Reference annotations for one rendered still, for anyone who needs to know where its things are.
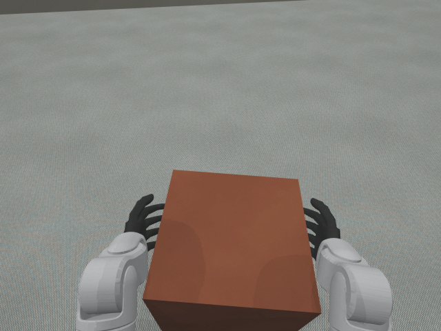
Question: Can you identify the robot right forearm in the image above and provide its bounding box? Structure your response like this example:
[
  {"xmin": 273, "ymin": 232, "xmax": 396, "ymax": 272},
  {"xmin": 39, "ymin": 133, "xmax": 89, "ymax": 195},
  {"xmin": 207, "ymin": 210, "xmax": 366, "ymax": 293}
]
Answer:
[{"xmin": 316, "ymin": 238, "xmax": 393, "ymax": 331}]

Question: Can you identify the carton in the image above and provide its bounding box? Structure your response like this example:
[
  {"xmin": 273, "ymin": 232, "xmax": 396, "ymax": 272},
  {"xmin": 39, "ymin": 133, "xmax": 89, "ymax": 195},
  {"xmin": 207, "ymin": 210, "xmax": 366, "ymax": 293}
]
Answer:
[{"xmin": 142, "ymin": 170, "xmax": 322, "ymax": 331}]

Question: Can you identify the robot left hand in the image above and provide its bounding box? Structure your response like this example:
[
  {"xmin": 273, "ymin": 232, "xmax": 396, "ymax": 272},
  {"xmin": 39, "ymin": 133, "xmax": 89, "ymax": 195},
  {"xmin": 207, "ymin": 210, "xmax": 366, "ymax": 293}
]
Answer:
[{"xmin": 124, "ymin": 194, "xmax": 165, "ymax": 252}]

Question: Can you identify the robot right hand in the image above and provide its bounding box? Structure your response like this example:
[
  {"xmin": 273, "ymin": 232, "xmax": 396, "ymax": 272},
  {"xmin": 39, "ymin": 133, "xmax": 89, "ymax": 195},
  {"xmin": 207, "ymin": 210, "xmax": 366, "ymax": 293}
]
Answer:
[{"xmin": 303, "ymin": 198, "xmax": 340, "ymax": 261}]

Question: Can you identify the robot left forearm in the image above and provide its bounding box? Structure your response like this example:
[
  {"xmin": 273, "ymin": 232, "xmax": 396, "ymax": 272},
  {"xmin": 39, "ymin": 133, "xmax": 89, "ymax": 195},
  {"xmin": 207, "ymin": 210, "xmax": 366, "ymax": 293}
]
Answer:
[{"xmin": 76, "ymin": 232, "xmax": 149, "ymax": 331}]

